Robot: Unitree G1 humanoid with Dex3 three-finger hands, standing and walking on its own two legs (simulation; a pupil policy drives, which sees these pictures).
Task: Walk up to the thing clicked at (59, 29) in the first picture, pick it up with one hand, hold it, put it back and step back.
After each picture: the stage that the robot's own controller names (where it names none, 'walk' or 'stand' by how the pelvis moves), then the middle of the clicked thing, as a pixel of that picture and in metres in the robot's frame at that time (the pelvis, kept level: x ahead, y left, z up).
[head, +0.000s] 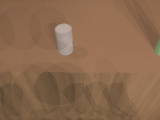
stand; (64, 40) +0.53 +0.09 +0.06
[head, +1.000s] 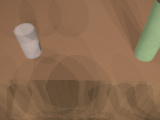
rise first; (29, 41) +0.47 +0.21 +0.08
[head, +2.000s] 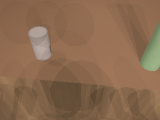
stand; (41, 44) +0.48 +0.18 +0.08
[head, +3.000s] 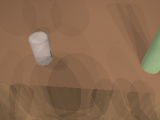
stand; (41, 49) +0.47 +0.18 +0.06
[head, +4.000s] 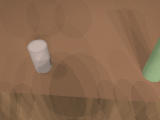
stand; (40, 57) +0.44 +0.17 +0.05
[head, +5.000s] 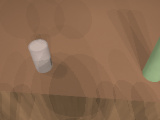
stand; (41, 56) +0.44 +0.17 +0.05
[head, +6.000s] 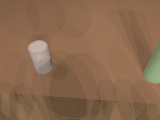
rise first; (41, 57) +0.44 +0.17 +0.05
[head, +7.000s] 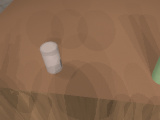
rise first; (51, 58) +0.45 +0.17 +0.06
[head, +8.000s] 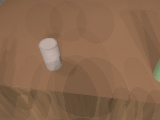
go down; (51, 54) +0.45 +0.17 +0.06
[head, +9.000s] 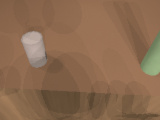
go down; (35, 50) +0.46 +0.16 +0.07
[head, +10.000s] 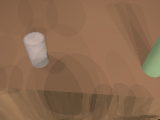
go down; (37, 50) +0.45 +0.16 +0.07
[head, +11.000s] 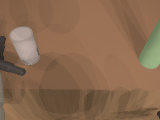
close in; (26, 46) +0.45 +0.18 +0.09
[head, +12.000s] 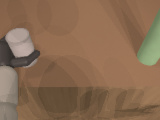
lift; (23, 48) +0.44 +0.18 +0.10
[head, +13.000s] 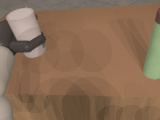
lift; (28, 33) +0.36 +0.15 +0.28
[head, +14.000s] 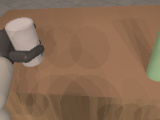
hold; (26, 43) +0.34 +0.16 +0.25
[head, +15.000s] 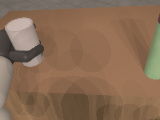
hold; (26, 43) +0.34 +0.16 +0.26
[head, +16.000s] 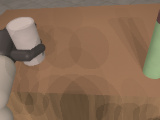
hold; (27, 42) +0.35 +0.16 +0.25
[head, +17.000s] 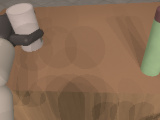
crouch; (26, 28) +0.39 +0.16 +0.27
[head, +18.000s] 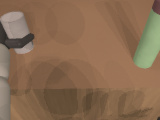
lower; (18, 33) +0.46 +0.19 +0.17
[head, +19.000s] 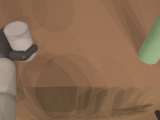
lower; (21, 42) +0.45 +0.18 +0.11
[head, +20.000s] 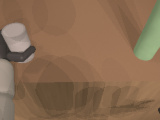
lower; (19, 44) +0.45 +0.18 +0.10
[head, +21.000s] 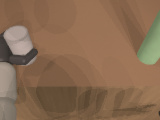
lower; (21, 46) +0.44 +0.18 +0.10
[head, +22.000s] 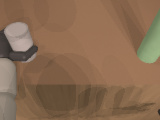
lower; (22, 43) +0.45 +0.18 +0.10
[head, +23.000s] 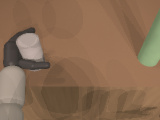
open; (32, 53) +0.42 +0.16 +0.10
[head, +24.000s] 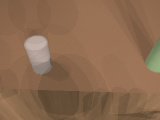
sink last; (39, 55) +0.41 +0.14 +0.09
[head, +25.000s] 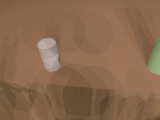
stand; (50, 55) +0.44 +0.16 +0.08
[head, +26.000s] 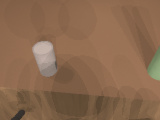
stand; (46, 59) +0.41 +0.15 +0.07
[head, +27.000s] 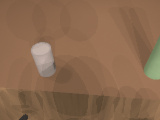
stand; (44, 60) +0.41 +0.16 +0.07
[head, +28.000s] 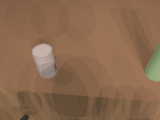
stand; (45, 61) +0.41 +0.16 +0.06
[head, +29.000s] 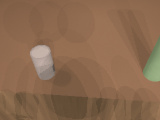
stand; (43, 63) +0.41 +0.16 +0.06
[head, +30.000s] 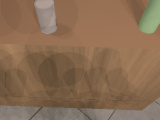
walk; (46, 16) +0.56 +0.14 +0.08
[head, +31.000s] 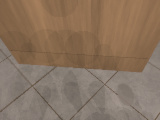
walk; out of the picture +0.95 +0.15 +0.08
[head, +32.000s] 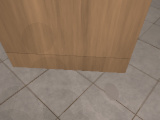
stand; out of the picture +1.13 +0.16 +0.07
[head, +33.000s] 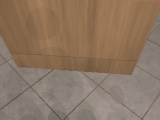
stand; out of the picture +1.08 +0.14 +0.05
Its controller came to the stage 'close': yes
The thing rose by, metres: 0.21
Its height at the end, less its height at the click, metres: +0.00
